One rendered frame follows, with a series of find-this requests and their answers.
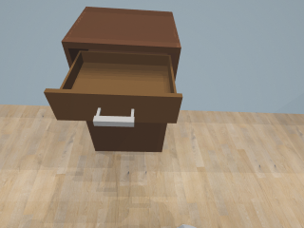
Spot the cabinet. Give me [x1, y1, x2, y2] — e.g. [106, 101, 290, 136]
[62, 7, 181, 152]

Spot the drawer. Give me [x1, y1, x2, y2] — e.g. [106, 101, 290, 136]
[44, 50, 183, 124]

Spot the handle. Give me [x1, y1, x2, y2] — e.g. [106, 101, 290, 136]
[93, 107, 135, 127]

